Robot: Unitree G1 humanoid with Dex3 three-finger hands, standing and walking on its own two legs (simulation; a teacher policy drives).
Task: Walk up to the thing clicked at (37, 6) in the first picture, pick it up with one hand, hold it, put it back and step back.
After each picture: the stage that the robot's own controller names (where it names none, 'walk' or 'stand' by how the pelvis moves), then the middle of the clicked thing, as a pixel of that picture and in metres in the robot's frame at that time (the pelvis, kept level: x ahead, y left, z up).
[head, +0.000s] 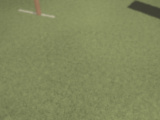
stand; (37, 6) +2.12 +0.63 -0.65
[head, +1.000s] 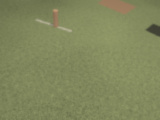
walk; (55, 18) +2.01 +0.28 -0.63
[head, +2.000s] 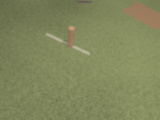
walk; (70, 37) +1.38 +0.07 -0.64
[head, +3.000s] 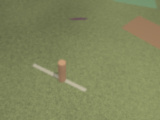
walk; (62, 71) +0.92 +0.14 -0.64
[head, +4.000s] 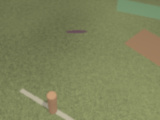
walk; (52, 103) +0.60 +0.17 -0.64
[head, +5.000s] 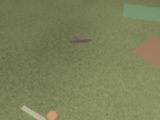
stand; out of the picture +0.47 +0.22 -0.63
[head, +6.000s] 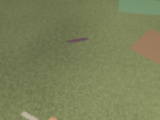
stand; out of the picture +0.41 +0.22 -0.65
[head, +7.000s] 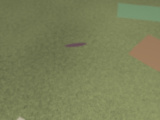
stand; out of the picture +0.39 +0.23 -0.66
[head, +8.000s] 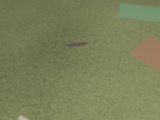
stand; out of the picture +0.40 +0.22 -0.66
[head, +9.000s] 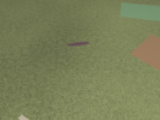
stand; out of the picture +0.39 +0.22 -0.66
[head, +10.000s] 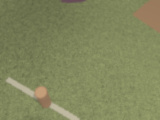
go down; (43, 98) +0.43 +0.22 -0.53
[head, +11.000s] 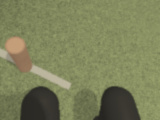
go down; (21, 57) +0.47 +0.26 -0.26
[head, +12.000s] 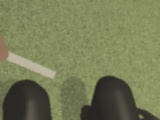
close in; out of the picture +0.46 +0.29 -0.22
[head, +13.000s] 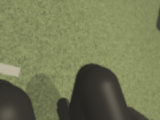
close; out of the picture +0.45 +0.32 -0.16
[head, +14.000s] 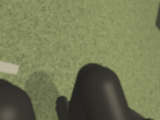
lift; out of the picture +0.43 +0.32 -0.16
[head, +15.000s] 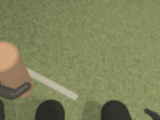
lift; (15, 76) +0.34 +0.22 +0.00
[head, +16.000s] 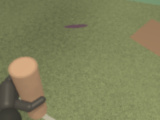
hold; (31, 92) +0.31 +0.18 +0.02
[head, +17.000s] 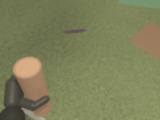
hold; (36, 91) +0.32 +0.16 +0.03
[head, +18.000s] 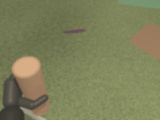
hold; (34, 90) +0.32 +0.17 +0.03
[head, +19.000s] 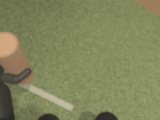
crouch; (16, 64) +0.40 +0.21 -0.02
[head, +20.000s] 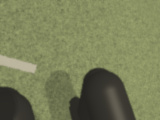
lower; out of the picture +0.47 +0.31 -0.12
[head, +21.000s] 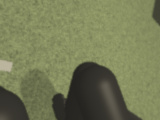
lower; out of the picture +0.44 +0.33 -0.16
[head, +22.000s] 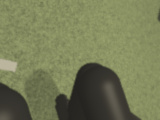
lower; out of the picture +0.43 +0.33 -0.16
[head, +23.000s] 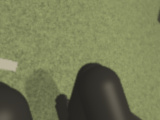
lower; out of the picture +0.43 +0.33 -0.16
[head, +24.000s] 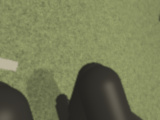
lower; out of the picture +0.43 +0.32 -0.16
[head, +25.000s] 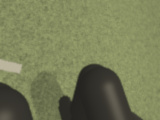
open; out of the picture +0.43 +0.31 -0.17
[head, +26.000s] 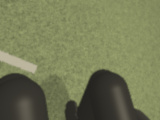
stand; out of the picture +0.44 +0.30 -0.18
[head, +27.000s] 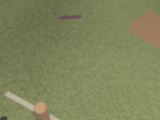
stand; (43, 114) +0.41 +0.22 -0.54
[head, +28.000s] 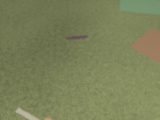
stand; out of the picture +0.40 +0.22 -0.60
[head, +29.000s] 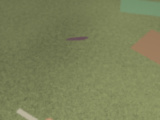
stand; out of the picture +0.40 +0.21 -0.60
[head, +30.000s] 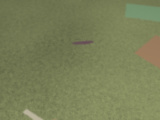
stand; out of the picture +0.41 +0.20 -0.65
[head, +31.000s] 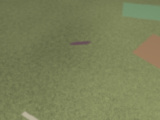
stand; out of the picture +0.40 +0.21 -0.66
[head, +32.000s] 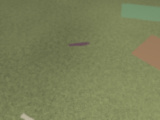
stand; out of the picture +0.39 +0.21 -0.66
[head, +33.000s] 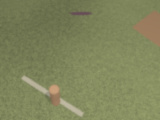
walk; (55, 96) +0.53 +0.14 -0.64
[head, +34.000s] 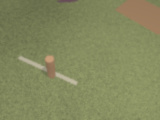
walk; (50, 67) +0.77 +0.24 -0.63
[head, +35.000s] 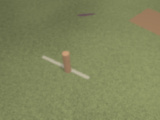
stand; (66, 62) +1.05 +0.21 -0.64
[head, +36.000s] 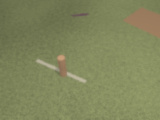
stand; (62, 66) +0.99 +0.21 -0.65
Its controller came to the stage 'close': yes
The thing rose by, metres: 0.68
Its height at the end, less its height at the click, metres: +0.00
